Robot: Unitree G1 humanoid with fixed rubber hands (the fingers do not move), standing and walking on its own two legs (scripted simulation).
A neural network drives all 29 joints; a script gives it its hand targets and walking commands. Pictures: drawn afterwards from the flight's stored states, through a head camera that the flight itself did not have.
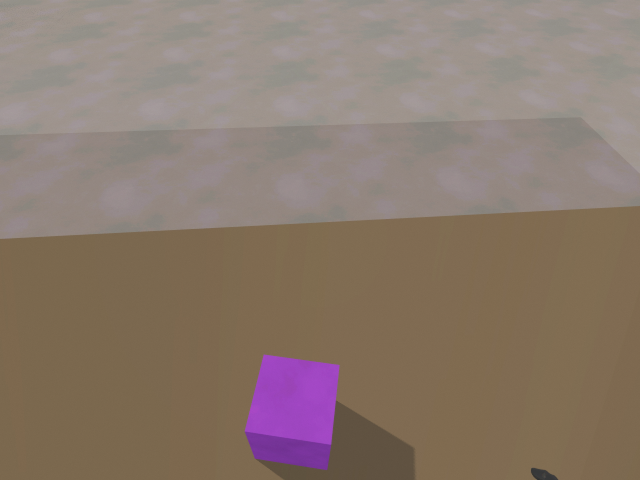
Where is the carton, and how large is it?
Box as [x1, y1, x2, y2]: [245, 355, 339, 469]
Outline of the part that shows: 264,355 245,428 245,433 254,457 326,469 331,441 339,365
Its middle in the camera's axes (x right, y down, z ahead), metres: -0.07 +0.49 +1.09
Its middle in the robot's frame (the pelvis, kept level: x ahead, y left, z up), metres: +0.43 +0.04 -0.66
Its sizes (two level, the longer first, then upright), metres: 0.210 0.200 0.250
